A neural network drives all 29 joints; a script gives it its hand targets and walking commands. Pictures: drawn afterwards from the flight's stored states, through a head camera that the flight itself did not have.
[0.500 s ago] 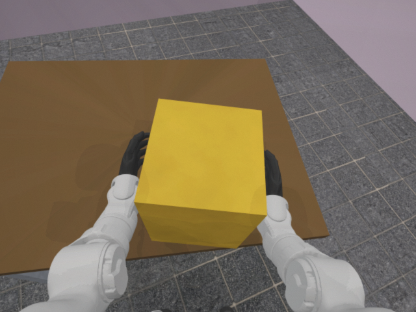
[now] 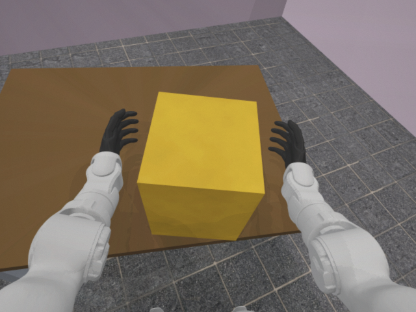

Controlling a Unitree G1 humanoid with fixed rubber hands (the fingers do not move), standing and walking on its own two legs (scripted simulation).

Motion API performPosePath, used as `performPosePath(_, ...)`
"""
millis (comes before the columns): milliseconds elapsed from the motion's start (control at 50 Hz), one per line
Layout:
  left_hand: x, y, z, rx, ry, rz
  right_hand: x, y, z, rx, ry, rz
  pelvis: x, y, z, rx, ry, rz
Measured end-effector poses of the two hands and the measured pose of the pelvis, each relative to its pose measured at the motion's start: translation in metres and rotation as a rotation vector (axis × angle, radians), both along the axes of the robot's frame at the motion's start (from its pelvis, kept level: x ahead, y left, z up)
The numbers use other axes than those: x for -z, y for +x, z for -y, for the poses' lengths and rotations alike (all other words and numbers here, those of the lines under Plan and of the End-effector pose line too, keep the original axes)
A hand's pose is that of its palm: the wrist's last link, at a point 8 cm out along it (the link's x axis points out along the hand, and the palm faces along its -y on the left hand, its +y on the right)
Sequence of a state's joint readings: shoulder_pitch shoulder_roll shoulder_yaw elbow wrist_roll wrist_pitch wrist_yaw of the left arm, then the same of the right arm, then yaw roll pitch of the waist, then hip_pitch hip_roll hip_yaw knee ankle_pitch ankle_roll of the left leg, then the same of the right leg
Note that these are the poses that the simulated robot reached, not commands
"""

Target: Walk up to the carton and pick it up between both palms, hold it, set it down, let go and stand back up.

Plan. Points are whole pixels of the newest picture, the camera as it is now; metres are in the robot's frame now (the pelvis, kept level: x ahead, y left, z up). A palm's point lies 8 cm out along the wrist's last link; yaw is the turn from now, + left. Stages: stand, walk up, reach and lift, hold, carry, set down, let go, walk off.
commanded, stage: set down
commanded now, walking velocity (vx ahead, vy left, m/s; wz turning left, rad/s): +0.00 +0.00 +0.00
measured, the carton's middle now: (200, 172) +0.41 +0.00 -0.01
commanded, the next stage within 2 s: none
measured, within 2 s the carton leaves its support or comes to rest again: neither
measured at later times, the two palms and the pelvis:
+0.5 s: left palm (103, 106) +0.44 +0.17 +0.16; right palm (311, 129) +0.40 -0.18 +0.15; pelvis +0.00 -0.02 +0.03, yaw +0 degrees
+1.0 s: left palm (93, 173) +0.35 +0.19 +0.08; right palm (308, 186) +0.32 -0.18 +0.08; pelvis +0.02 -0.01 +0.04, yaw +0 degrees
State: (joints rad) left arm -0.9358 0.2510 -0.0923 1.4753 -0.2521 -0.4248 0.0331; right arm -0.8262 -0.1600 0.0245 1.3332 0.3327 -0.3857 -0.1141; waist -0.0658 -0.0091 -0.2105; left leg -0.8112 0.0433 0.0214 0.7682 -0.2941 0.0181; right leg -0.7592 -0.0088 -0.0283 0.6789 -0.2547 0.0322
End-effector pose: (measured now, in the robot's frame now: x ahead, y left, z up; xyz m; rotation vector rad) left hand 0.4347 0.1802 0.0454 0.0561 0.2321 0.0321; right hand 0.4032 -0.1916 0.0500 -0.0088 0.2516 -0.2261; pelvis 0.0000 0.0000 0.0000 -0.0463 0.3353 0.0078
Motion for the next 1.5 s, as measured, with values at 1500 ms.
performPosePath(1500,0.016,-0.174,-0.027,0.007,-0.032,-0.091,0.018,-0.154,-0.010,0.030,0.043,-0.023,-0.037,0.024,0.011,0.003,0.025,0.417)
